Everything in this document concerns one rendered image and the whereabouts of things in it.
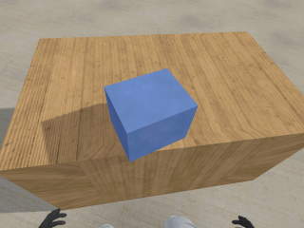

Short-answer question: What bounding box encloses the pedestal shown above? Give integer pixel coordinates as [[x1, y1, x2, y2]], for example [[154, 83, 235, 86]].
[[0, 31, 304, 211]]

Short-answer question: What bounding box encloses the right robot thigh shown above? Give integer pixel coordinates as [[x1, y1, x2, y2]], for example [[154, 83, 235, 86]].
[[163, 216, 197, 228]]

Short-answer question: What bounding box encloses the robot right hand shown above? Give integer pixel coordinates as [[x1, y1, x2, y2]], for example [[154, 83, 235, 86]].
[[232, 216, 255, 228]]

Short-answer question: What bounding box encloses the robot left hand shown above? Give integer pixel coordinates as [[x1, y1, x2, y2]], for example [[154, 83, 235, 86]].
[[38, 208, 67, 228]]

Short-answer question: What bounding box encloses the carton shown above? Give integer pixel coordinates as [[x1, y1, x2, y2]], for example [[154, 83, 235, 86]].
[[104, 68, 198, 162]]

